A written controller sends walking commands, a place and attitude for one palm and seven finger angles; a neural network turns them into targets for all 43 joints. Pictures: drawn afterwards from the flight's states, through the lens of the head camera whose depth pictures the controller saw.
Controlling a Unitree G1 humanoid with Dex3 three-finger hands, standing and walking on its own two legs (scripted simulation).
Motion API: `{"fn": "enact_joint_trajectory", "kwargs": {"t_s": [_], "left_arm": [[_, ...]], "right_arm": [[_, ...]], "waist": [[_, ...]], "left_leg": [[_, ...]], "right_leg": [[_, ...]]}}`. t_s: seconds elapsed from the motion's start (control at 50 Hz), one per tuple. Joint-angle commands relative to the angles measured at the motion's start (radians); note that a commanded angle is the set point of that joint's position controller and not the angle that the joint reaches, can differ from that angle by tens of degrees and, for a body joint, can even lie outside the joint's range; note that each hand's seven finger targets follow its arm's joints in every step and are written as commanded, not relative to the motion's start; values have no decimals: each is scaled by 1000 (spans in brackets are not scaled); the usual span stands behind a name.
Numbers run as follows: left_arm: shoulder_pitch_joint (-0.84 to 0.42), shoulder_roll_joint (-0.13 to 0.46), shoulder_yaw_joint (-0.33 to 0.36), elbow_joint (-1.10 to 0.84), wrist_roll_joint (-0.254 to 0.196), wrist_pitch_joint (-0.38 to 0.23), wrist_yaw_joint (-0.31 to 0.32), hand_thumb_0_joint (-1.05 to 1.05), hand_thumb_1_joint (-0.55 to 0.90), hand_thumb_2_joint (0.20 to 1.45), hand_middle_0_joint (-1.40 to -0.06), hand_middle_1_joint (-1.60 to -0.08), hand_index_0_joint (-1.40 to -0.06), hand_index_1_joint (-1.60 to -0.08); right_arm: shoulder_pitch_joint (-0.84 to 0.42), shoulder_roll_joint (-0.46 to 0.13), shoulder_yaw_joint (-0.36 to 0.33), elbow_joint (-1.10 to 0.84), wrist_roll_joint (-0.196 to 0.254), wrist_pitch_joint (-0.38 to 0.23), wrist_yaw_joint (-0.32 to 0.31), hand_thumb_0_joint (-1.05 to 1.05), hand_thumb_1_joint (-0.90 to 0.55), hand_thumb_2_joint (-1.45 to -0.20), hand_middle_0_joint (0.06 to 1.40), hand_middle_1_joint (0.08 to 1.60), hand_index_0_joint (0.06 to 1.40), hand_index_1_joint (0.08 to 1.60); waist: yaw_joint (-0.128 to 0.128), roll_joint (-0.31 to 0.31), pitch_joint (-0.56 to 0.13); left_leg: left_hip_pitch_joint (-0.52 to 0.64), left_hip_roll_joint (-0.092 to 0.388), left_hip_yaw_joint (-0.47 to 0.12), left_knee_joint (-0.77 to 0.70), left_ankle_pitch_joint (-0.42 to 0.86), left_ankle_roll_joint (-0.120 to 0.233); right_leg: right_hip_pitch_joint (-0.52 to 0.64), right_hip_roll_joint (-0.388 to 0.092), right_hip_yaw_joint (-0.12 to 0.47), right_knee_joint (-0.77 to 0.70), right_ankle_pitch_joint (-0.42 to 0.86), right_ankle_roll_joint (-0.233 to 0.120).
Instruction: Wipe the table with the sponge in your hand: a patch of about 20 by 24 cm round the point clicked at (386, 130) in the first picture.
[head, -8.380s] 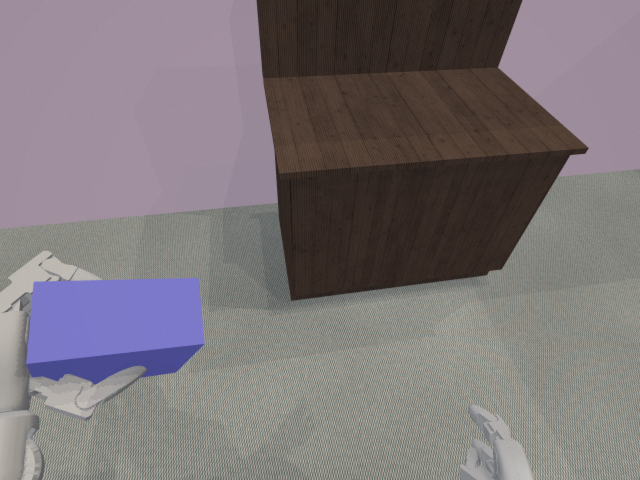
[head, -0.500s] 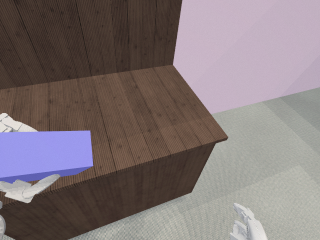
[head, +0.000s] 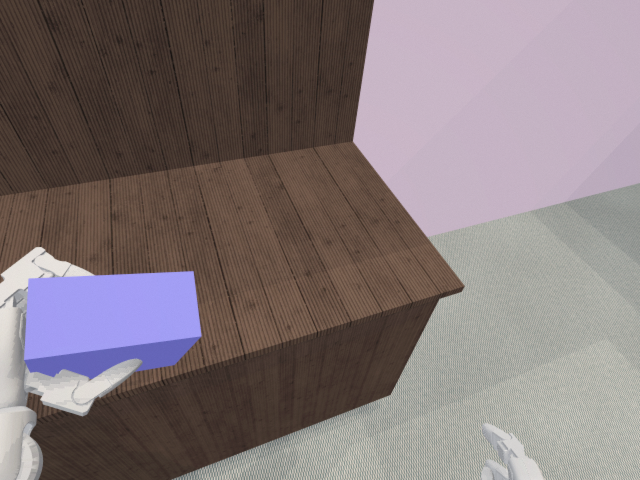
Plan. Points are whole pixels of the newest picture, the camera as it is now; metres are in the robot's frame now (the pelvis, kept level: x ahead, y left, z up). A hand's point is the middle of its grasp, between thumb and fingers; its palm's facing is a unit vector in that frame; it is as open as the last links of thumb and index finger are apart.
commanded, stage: shuffle to correct the standing spot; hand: left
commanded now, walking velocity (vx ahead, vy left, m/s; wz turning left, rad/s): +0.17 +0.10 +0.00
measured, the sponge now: (139, 327) +0.23 +0.21 +0.13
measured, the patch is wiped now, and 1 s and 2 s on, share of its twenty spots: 0.00 0.00 0.00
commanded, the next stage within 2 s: come to a stop and stand still in 0.96 s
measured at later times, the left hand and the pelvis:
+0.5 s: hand (30, 286) +0.25 +0.32 +0.15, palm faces +0.41 -0.83 -0.37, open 10.2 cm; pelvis +0.03 +0.06 -0.01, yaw +2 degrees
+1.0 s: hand (84, 259) +0.27 +0.27 +0.17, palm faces +0.35 -0.85 -0.40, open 10.2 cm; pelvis +0.05 +0.04 +0.00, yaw +0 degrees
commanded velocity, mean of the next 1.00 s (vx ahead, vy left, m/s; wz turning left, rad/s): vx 0.19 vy -0.01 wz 0.00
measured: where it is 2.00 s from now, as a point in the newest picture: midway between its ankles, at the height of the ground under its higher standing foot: outside the picture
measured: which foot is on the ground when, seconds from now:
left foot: up 0.00-0.04, down 0.06-1.00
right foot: down 0.00-0.34, up 0.36-0.62, down 0.64-1.00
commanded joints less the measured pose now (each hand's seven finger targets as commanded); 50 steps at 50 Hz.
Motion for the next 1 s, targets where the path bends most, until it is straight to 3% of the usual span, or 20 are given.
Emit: {"fn": "enact_joint_trajectory", "kwargs": {"t_s": [0.0,0.06,0.14,0.16,0.2,0.22,0.26,0.3,0.34,0.38,0.52,0.58,0.6,0.64,0.68,0.78,0.84,0.88,0.92,0.98], "left_arm": [[-179,287,134,-350,-5,-81,39,0,100,1300,-1200,-1600,-1200,-1600],[-159,268,158,-332,-2,-97,43,0,100,1300,-1200,-1600,-1200,-1600],[-111,285,214,-228,-1,-103,24,0,100,1300,-1200,-1600,-1200,-1600],[-73,266,207,-187,-6,-105,19,0,100,1300,-1200,-1600,-1200,-1600],[19,233,168,-110,-21,-89,3,0,100,1300,-1200,-1600,-1200,-1600],[-13,194,134,-132,-27,-82,-1,0,100,1300,-1200,-1600,-1200,-1600],[-90,193,112,-174,-23,-71,4,0,100,1300,-1200,-1600,-1200,-1600],[-153,201,97,-242,-27,-70,-4,0,100,1300,-1200,-1600,-1200,-1600],[-241,211,86,-337,-6,-100,7,0,100,1300,-1200,-1600,-1200,-1600],[-255,266,131,-314,11,-99,9,0,100,1300,-1200,-1600,-1200,-1600],[-47,270,168,-362,-7,-94,2,0,100,1300,-1200,-1600,-1200,-1600],[17,266,202,-215,-19,-73,-3,0,100,1300,-1200,-1600,-1200,-1600],[36,255,198,-149,-24,-64,-10,0,100,1300,-1200,-1600,-1200,-1600],[-39,284,219,-102,-38,-45,-14,0,100,1300,-1200,-1600,-1200,-1600],[-102,216,139,-80,-48,-20,-25,0,100,1300,-1200,-1600,-1200,-1600],[-173,205,74,-235,-35,-30,7,0,100,1300,-1200,-1600,-1200,-1600],[-200,227,75,-405,-15,-72,29,0,100,1300,-1200,-1600,-1200,-1600],[-176,267,126,-410,-6,-70,31,0,100,1300,-1200,-1600,-1200,-1600],[-145,312,171,-429,-7,-67,21,0,100,1300,-1200,-1600,-1200,-1600],[-55,292,206,-274,-14,-69,22,0,100,1300,-1200,-1600,-1200,-1600]], "right_arm": [[-115,-90,-43,-162,-9,-105,-37,0,-900,-900,200,300,200,300],[-111,-124,-56,-190,13,-102,-36,0,-900,-900,200,300,200,300],[-119,-108,-50,-180,23,-96,-16,0,-900,-900,200,300,200,300],[-109,-104,-52,-174,26,-95,-10,0,-900,-900,200,300,200,300],[-84,-93,-68,-184,35,-82,2,0,-900,-900,200,300,200,300],[-73,-103,-73,-181,38,-80,9,0,-900,-900,200,300,200,300],[-71,-96,-50,-163,31,-79,15,0,-900,-900,200,300,200,300],[-96,-80,-28,-139,19,-85,-3,0,-900,-900,200,300,200,300],[-115,-110,-43,-161,7,-99,-9,0,-900,-900,200,300,200,300],[-114,-105,-52,-152,7,-105,-5,0,-900,-900,200,300,200,300],[-111,-89,-29,-168,13,-126,14,0,-900,-900,200,300,200,300],[-95,-88,-28,-174,22,-84,10,0,-900,-900,200,300,200,300],[-91,-82,-24,-168,21,-76,2,0,-900,-900,200,300,200,300],[-85,-87,-35,-170,22,-68,-7,0,-900,-900,200,300,200,300],[-73,-99,-57,-169,38,-60,-1,0,-900,-900,200,300,200,300],[-143,-64,-5,-174,13,-76,-21,0,-900,-900,200,300,200,300],[-160,-112,-37,-191,5,-92,-30,0,-900,-900,200,300,200,300],[-148,-126,-50,-189,17,-79,-20,0,-900,-900,200,300,200,300],[-171,-91,-29,-198,6,-78,-24,0,-900,-900,200,300,200,300],[-135,-94,-33,-188,16,-70,-18,0,-900,-900,200,300,200,300]], "waist": [[-23,129,-68],[-6,337,-73],[2,316,-12],[1,210,-29],[-6,-193,-11],[-2,-190,2],[-32,-130,8],[-60,119,-48],[-51,472,-71],[-22,233,-98],[-7,354,-131],[-8,231,-153],[-19,134,-138],[-40,-139,-115],[-41,-215,-65],[-33,70,-72],[-12,343,-115],[2,291,-127],[-6,413,-45],[3,212,-52]], "left_leg": [[284,-92,102,-305,19,5],[238,124,-206,-410,158,108],[-27,94,-133,-349,58,95],[-53,28,-56,-236,16,61],[-200,-98,45,137,-85,-5],[-208,-62,2,220,-124,-13],[-68,28,-67,54,-127,5],[278,-51,-10,-304,30,-8],[456,189,-453,-522,174,57],[385,203,-405,-490,210,147],[177,117,-135,-424,408,104],[37,100,-106,-324,201,60],[11,65,-92,-265,148,39],[-112,-52,-12,12,-75,3],[-109,-54,-16,203,-113,-19],[170,-68,67,-272,18,3],[352,97,-207,-422,292,60],[288,136,-205,-413,402,91],[117,160,-261,-489,156,114],[-3,46,-102,-287,90,54]], "right_leg": [[-58,-119,171,-150,-321,-46],[-50,57,12,183,-151,39],[175,49,11,-16,-125,34],[230,25,65,-117,-74,20],[223,-230,493,-288,-149,-124],[176,-287,530,-326,-223,-179],[22,-272,426,-240,-244,-162],[-127,-63,142,45,-169,-37],[-364,86,48,493,-300,45],[-339,42,112,606,-230,41],[6,48,33,159,-114,32],[256,74,11,-129,8,30],[277,59,61,-196,30,15],[251,-144,404,-305,-79,-106],[97,-251,525,-394,-308,-165],[39,-105,231,-256,-102,-86],[-23,28,129,29,1,-1],[12,70,84,82,-79,41],[75,48,55,51,-161,29],[258,24,116,-198,-9,5]]}}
